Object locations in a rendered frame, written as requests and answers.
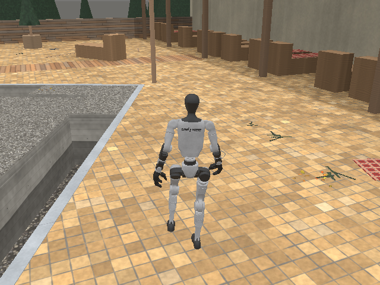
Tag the left robot hand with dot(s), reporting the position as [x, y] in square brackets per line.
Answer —
[156, 178]

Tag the robot left shin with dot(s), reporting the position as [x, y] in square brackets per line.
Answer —
[172, 205]

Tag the right robot upper arm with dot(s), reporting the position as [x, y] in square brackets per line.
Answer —
[209, 125]

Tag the right robot forearm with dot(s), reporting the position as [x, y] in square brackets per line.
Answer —
[217, 156]

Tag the right robot hand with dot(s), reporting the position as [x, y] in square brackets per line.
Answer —
[214, 166]

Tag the left robot forearm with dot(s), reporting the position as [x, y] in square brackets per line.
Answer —
[161, 160]

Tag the robot right shin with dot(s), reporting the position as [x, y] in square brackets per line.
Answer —
[198, 221]

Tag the robot shin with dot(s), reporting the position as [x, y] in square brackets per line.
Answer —
[172, 205]
[198, 221]

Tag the left robot upper arm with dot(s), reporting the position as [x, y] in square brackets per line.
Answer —
[173, 124]

